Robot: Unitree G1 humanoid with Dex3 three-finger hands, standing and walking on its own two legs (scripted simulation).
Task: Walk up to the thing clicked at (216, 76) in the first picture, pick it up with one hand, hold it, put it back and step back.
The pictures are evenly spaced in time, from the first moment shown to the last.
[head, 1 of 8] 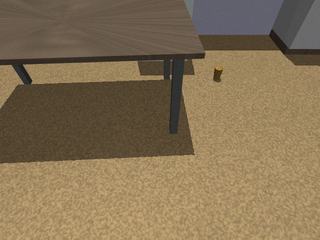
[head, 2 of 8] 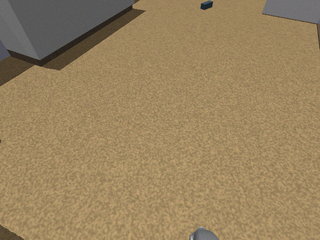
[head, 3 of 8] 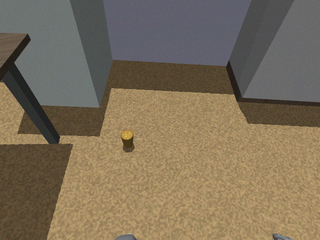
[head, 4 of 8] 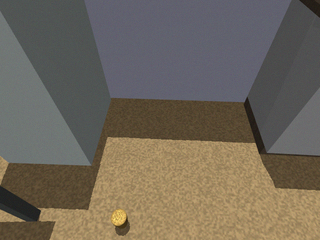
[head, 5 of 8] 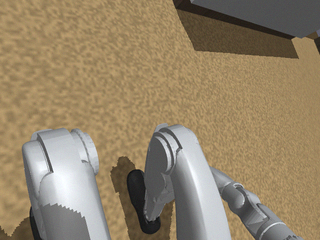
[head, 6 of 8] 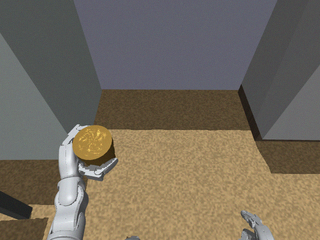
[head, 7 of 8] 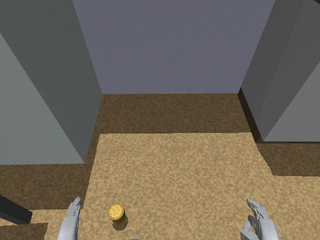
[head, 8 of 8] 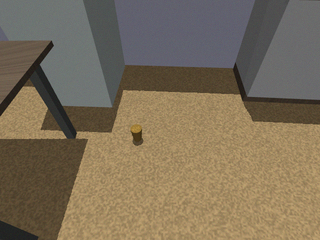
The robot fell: no
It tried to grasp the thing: yes
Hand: left
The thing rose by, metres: 0.72
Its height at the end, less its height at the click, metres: +0.00
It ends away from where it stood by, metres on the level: 0.01
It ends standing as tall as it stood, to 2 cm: yes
